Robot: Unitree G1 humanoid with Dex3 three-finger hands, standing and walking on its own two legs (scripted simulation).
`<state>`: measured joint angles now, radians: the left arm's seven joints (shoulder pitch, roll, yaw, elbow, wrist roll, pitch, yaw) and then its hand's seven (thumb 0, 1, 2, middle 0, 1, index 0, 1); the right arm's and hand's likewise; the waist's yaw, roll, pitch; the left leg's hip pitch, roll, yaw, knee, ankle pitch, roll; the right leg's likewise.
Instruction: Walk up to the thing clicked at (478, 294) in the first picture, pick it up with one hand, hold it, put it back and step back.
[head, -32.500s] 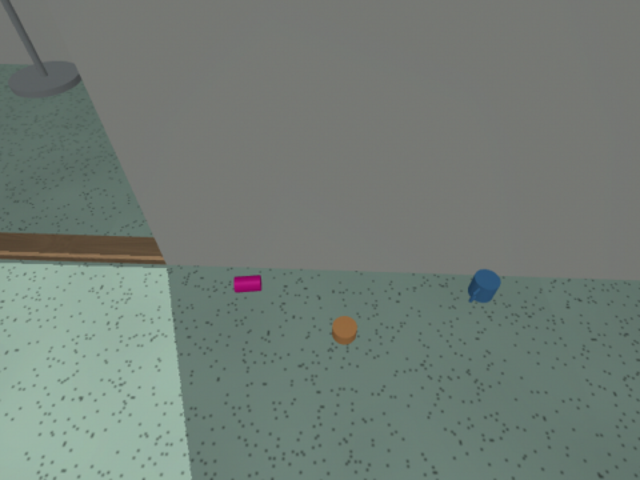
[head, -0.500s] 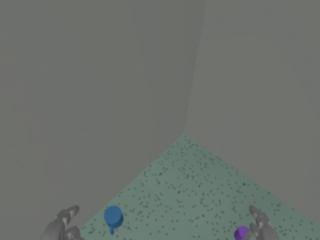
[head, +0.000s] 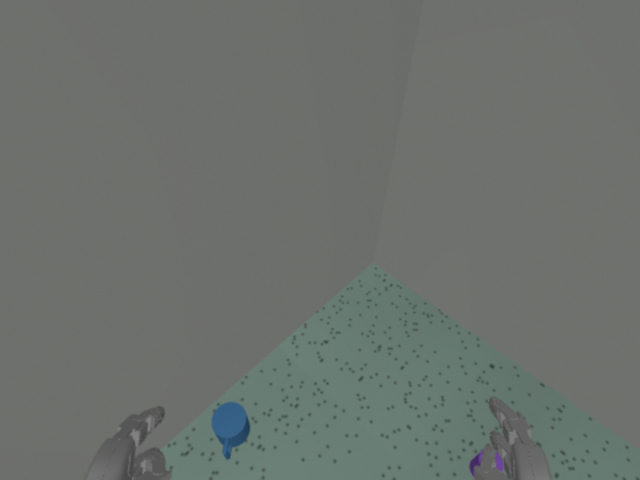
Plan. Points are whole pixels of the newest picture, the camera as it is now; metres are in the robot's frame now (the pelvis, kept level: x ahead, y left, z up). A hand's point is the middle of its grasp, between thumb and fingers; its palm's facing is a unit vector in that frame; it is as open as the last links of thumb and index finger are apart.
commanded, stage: home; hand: left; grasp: from above
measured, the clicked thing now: (230, 431) +0.40 +0.23 -0.68
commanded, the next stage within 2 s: stand in 1.46 s
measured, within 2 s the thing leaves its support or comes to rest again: neither
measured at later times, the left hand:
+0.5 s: hand (170, 479) +0.16 +0.18 -0.05, palm faces +0.04 -0.98 -0.20, open 7.4 cm
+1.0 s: hand (169, 469) +0.17 +0.18 -0.05, palm faces +0.04 -0.98 -0.21, open 7.4 cm
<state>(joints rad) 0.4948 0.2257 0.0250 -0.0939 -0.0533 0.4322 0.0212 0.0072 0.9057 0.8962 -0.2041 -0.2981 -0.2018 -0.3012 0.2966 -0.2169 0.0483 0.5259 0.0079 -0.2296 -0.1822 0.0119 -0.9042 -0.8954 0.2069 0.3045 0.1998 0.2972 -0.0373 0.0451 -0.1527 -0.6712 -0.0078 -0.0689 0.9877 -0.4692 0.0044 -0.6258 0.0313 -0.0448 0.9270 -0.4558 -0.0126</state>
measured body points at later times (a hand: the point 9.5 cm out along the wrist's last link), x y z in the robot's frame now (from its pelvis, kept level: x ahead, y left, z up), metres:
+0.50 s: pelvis +0.00 +0.00 +0.00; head +0.01 +0.00 +0.45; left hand +0.16 +0.23 -0.03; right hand +0.16 -0.25 -0.06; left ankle +0.02 +0.11 -0.68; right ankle +0.01 -0.12 -0.68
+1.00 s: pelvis +0.01 +0.00 +0.00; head +0.03 +0.00 +0.45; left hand +0.17 +0.23 -0.03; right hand +0.16 -0.24 -0.07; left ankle +0.02 +0.11 -0.68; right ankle +0.01 -0.12 -0.68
